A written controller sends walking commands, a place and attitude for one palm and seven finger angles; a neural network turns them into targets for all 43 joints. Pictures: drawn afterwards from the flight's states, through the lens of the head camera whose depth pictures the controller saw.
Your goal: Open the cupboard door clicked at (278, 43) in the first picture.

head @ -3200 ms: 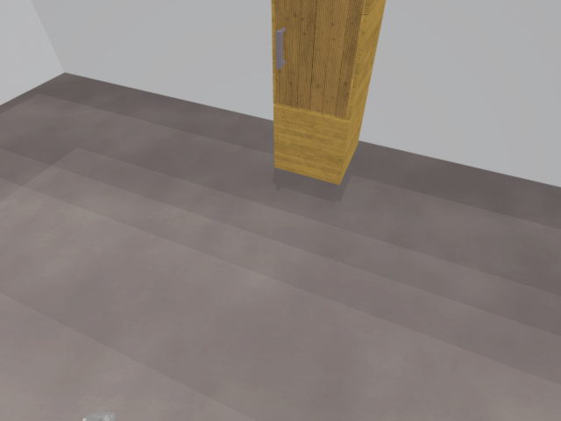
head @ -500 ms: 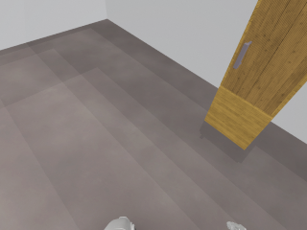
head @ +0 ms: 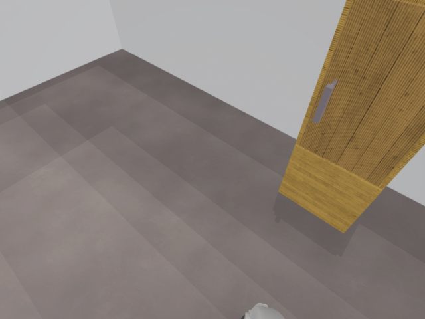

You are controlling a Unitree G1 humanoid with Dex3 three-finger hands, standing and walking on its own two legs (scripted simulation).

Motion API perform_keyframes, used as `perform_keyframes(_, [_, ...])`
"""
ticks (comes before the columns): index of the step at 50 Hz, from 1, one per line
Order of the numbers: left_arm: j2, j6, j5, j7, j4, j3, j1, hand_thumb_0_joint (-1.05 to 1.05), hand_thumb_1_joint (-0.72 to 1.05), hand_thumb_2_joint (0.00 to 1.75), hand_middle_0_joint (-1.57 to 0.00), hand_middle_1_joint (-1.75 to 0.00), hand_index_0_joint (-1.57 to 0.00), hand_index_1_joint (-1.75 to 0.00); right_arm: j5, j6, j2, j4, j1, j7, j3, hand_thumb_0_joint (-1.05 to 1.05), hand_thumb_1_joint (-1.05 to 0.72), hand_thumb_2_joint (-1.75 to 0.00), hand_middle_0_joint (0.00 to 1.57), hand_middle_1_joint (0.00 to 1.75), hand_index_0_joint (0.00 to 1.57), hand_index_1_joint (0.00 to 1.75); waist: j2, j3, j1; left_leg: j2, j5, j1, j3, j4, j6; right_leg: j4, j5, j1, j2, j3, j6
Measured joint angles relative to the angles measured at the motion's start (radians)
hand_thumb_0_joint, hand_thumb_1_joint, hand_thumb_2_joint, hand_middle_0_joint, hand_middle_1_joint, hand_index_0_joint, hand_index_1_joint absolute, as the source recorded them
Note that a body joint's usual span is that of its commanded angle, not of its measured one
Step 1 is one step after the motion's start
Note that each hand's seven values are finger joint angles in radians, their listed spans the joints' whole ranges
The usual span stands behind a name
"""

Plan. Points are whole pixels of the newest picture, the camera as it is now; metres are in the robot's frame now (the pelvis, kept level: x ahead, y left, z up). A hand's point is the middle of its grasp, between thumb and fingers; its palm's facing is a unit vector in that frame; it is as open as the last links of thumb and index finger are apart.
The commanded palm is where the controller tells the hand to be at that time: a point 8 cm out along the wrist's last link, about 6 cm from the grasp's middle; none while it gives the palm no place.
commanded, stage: turn to face it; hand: left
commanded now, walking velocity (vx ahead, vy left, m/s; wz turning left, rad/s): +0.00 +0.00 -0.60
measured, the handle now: (325, 101) +0.81 -0.38 -0.08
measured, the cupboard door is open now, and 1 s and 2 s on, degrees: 0 0 0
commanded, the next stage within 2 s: take the last steps up to it in 1.12 s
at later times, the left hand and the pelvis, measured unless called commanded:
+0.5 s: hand (137, 304) +0.19 +0.17 -0.16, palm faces -0.12 -0.96 -0.23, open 7.4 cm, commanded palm none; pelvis +0.09 -0.01 +0.00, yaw -13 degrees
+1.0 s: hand (175, 254) +0.29 +0.10 -0.16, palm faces -0.51 -0.81 -0.28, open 7.4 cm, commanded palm none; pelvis +0.10 -0.03 -0.01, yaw -31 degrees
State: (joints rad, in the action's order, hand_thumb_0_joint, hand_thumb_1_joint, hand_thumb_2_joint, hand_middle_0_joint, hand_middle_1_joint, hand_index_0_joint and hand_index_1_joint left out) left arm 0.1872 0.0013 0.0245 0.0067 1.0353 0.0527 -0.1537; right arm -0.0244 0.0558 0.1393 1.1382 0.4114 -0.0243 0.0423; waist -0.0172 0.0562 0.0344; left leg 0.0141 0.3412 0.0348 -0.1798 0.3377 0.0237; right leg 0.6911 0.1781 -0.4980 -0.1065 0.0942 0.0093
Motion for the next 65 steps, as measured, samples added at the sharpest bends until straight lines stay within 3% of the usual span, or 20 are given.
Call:
perform_keyframes(3, [0.001, -0.024, 0.002, 0.002, -0.021, -0.007, 0.013, 0.01, 0.91, 0.90, -0.20, -0.30, -0.19, -0.30, 0.003, -0.012, -0.005, 0.016, 0.029, -0.001, -0.003, 0.00, -0.91, -0.89, 0.20, 0.30, 0.20, 0.30, 0.020, 0.016, 0.006, -0.040, 0.107, -0.014, -0.014, 0.152, -0.031, -0.116, -0.069, 0.096, 0.045, 0.026, -0.033])
perform_keyframes(5, [-0.007, -0.048, -0.002, -0.003, -0.030, -0.007, 0.025, 0.00, 0.91, 0.90, -0.20, -0.30, -0.19, -0.30, 0.014, -0.027, -0.002, 0.022, 0.006, -0.001, -0.001, 0.00, -0.91, -0.89, 0.20, 0.30, 0.20, 0.30, 0.043, 0.040, 0.002, -0.077, 0.157, -0.139, 0.025, 0.459, -0.036, -0.060, -0.009, 0.087, 0.074, 0.032, -0.070])
perform_keyframes(7, [-0.016, -0.050, -0.010, -0.009, -0.040, -0.010, 0.023, 0.00, 0.91, 0.90, -0.20, -0.30, -0.20, -0.30, 0.018, -0.044, 0.005, 0.011, -0.037, -0.005, 0.001, 0.01, -0.91, -0.89, 0.20, 0.30, 0.20, 0.30, 0.050, 0.056, -0.001, -0.076, 0.183, -0.272, 0.082, 0.721, -0.046, -0.056, 0.027, 0.101, 0.093, 0.025, -0.093])
perform_keyframes(10, [-0.030, -0.029, -0.013, -0.019, -0.037, -0.012, 0.006, 0.00, 0.91, 0.90, -0.20, -0.30, -0.20, -0.30, 0.011, -0.062, 0.018, -0.031, -0.110, -0.007, 0.006, 0.01, -0.91, -0.89, 0.20, 0.30, 0.20, 0.30, 0.049, 0.049, -0.003, -0.094, 0.116, -0.424, 0.115, 0.846, -0.066, -0.127, 0.001, 0.138, 0.116, 0.005, -0.092])
perform_keyframes(14, [-0.020, -0.004, -0.008, -0.025, -0.033, 0.003, -0.014, 0.00, 0.93, 0.90, -0.21, -0.30, -0.20, -0.30, 0.002, -0.074, 0.032, -0.103, -0.194, -0.003, 0.011, 0.01, -0.91, -0.89, 0.20, 0.30, 0.20, 0.30, 0.039, 0.019, -0.011, -0.118, 0.043, -0.529, 0.135, 0.768, -0.090, -0.191, -0.026, 0.156, 0.133, -0.030, -0.098])
perform_keyframes(18, [-0.009, 0.014, -0.003, -0.015, -0.042, 0.008, -0.033, 0.00, 0.92, 0.90, -0.21, -0.30, -0.20, -0.30, 0.001, -0.081, 0.047, -0.156, -0.255, 0.002, 0.013, 0.00, -0.91, -0.89, 0.20, 0.30, 0.20, 0.30, 0.031, -0.003, -0.033, -0.116, 0.019, -0.538, 0.151, 0.657, -0.101, -0.210, -0.033, 0.163, 0.148, -0.070, -0.092])
perform_keyframes(24, [0.013, 0.033, 0.000, -0.005, -0.072, 0.018, -0.062, 0.00, 0.91, 0.90, -0.21, -0.30, -0.20, -0.30, 0.011, -0.082, 0.064, -0.207, -0.302, 0.002, 0.011, 0.00, -0.91, -0.89, 0.20, 0.30, 0.20, 0.30, 0.005, -0.024, -0.077, -0.064, 0.058, -0.429, 0.153, 0.431, -0.091, -0.200, -0.029, 0.151, 0.168, -0.140, -0.072])
perform_keyframes(27, [0.030, 0.045, -0.005, -0.006, -0.084, 0.024, -0.077, 0.00, 0.91, 0.90, -0.21, -0.30, -0.20, -0.30, 0.018, -0.071, 0.067, -0.229, -0.305, -0.003, 0.006, 0.00, -0.91, -0.89, 0.20, 0.30, 0.20, 0.30, -0.007, -0.032, -0.086, -0.037, 0.006, -0.325, 0.142, 0.244, -0.077, -0.173, -0.020, 0.132, 0.186, -0.173, -0.052])
perform_keyframes(28, [0.040, 0.051, -0.009, -0.006, -0.087, 0.026, -0.081, 0.00, 0.90, 0.90, -0.21, -0.30, -0.20, -0.30, 0.017, -0.064, 0.063, -0.234, -0.301, -0.006, 0.003, 0.00, -0.91, -0.89, 0.20, 0.30, 0.20, 0.30, -0.019, -0.032, -0.082, -0.031, -0.064, -0.304, 0.131, 0.196, -0.047, -0.149, -0.010, 0.121, 0.187, -0.184, -0.043])
perform_keyframes(30, [0.057, 0.064, -0.008, -0.003, -0.087, 0.034, -0.082, 0.01, 0.90, 0.90, -0.20, -0.30, -0.20, -0.30, 0.011, -0.064, 0.056, -0.244, -0.292, -0.005, -0.005, 0.00, -0.91, -0.89, 0.20, 0.30, 0.20, 0.30, -0.039, -0.023, -0.082, -0.033, -0.078, -0.290, 0.102, 0.196, -0.017, 0.004, 0.159, 0.070, 0.184, -0.179, -0.014])
perform_keyframes(34, [0.079, 0.077, 0.000, 0.014, -0.089, 0.048, -0.085, 0.01, 0.91, 0.90, -0.20, -0.30, -0.20, -0.30, 0.003, -0.073, 0.050, -0.245, -0.264, -0.007, -0.015, 0.00, -0.91, -0.89, 0.20, 0.30, 0.20, 0.30, -0.037, -0.010, -0.080, -0.061, -0.063, -0.245, 0.053, 0.155, -0.010, 0.364, 0.221, -0.030, 0.146, -0.123, 0.035])
perform_keyframes(37, [0.087, 0.082, -0.001, 0.018, -0.091, 0.051, -0.088, 0.01, 0.91, 0.90, -0.20, -0.30, -0.20, -0.30, 0.003, -0.070, 0.047, -0.237, -0.246, -0.008, -0.014, 0.00, -0.91, -0.89, 0.20, 0.30, 0.20, 0.30, -0.029, 0.000, -0.077, -0.080, -0.065, -0.221, 0.014, 0.133, -0.011, 0.449, 0.206, -0.037, 0.103, -0.103, 0.056])
perform_keyframes(44, [0.074, 0.090, -0.004, 0.019, -0.084, 0.037, -0.041, 0.01, 0.91, 0.90, -0.20, -0.30, -0.19, -0.30, 0.000, -0.065, 0.051, -0.208, -0.198, 0.002, -0.001, 0.00, -0.91, -0.89, 0.21, 0.30, 0.20, 0.30, 0.007, 0.032, -0.041, -0.135, -0.035, -0.208, -0.063, 0.156, -0.035, 0.222, 0.258, 0.076, 0.046, -0.051, 0.056])
perform_keyframes(46, [0.065, 0.082, -0.004, 0.018, -0.088, 0.029, -0.019, 0.01, 0.91, 0.90, -0.20, -0.30, -0.19, -0.30, -0.001, -0.068, 0.061, -0.195, -0.184, 0.006, 0.007, 0.00, -0.91, -0.89, 0.21, 0.30, 0.20, 0.30, 0.023, 0.039, -0.026, -0.155, -0.016, -0.216, -0.082, 0.185, -0.049, 0.118, 0.255, 0.122, 0.052, -0.034, 0.043])
perform_keyframes(48, [0.057, 0.065, -0.004, 0.017, -0.099, 0.020, 0.000, 0.01, 0.91, 0.90, -0.20, -0.30, -0.19, -0.30, 0.002, -0.073, 0.075, -0.182, -0.164, 0.010, 0.015, 0.00, -0.91, -0.89, 0.21, 0.30, 0.20, 0.30, 0.037, 0.040, -0.016, -0.175, 0.014, -0.234, -0.097, 0.238, -0.067, -0.037, 0.161, 0.189, 0.062, -0.016, 0.026])
perform_keyframes(49, [0.055, 0.049, -0.002, 0.015, -0.105, 0.015, 0.008, 0.01, 0.91, 0.90, -0.20, -0.30, -0.19, -0.30, 0.006, -0.077, 0.083, -0.176, -0.152, 0.012, 0.019, 0.00, -0.91, -0.89, 0.21, 0.30, 0.20, 0.30, 0.043, 0.038, -0.011, -0.187, 0.033, -0.261, -0.095, 0.296, -0.075, -0.091, 0.109, 0.212, 0.066, -0.012, -0.008])
perform_keyframes(52, [0.026, 0.014, -0.008, -0.005, -0.110, 0.001, 0.035, 0.01, 0.91, 0.90, -0.20, -0.30, -0.20, -0.30, 0.013, -0.111, 0.112, -0.147, -0.154, -0.001, 0.025, 0.01, -0.91, -0.89, 0.20, 0.30, 0.20, 0.30, 0.076, 0.048, 0.000, -0.162, 0.193, -0.383, 0.040, 0.578, -0.087, -0.056, 0.161, 0.202, 0.086, -0.013, -0.045])
perform_keyframes(55, [0.007, 0.014, -0.008, -0.018, -0.113, -0.008, 0.034, 0.00, 0.90, 0.90, -0.20, -0.30, -0.20, -0.30, 0.011, -0.122, 0.118, -0.132, -0.167, -0.007, 0.025, 0.01, -0.91, -0.89, 0.20, 0.30, 0.20, 0.30, 0.072, 0.041, -0.001, -0.125, 0.165, -0.469, 0.107, 0.744, -0.097, -0.100, 0.150, 0.227, 0.093, -0.038, -0.045])
perform_keyframes(60, [-0.007, 0.024, -0.005, -0.020, -0.099, -0.017, 0.021, 0.00, 0.90, 0.90, -0.20, -0.30, -0.20, -0.30, 0.008, -0.115, 0.103, -0.144, -0.188, 0.000, 0.020, 0.01, -0.91, -0.89, 0.20, 0.30, 0.20, 0.30, 0.053, 0.017, 0.003, -0.107, 0.075, -0.511, 0.130, 0.714, -0.108, -0.164, 0.113, 0.259, 0.108, -0.067, -0.051])
perform_keyframes(65, [-0.008, 0.027, -0.001, -0.016, -0.084, -0.017, 0.002, 0.00, 0.90, 0.90, -0.21, -0.30, -0.20, -0.30, 0.008, -0.103, 0.077, -0.154, -0.206, 0.004, 0.008, 0.01, -0.91, -0.90, 0.20, 0.30, 0.20, 0.30, 0.033, 0.001, -0.010, -0.089, 0.065, -0.455, 0.123, 0.540, -0.103, -0.181, 0.106, 0.272, 0.125, -0.090, -0.046])
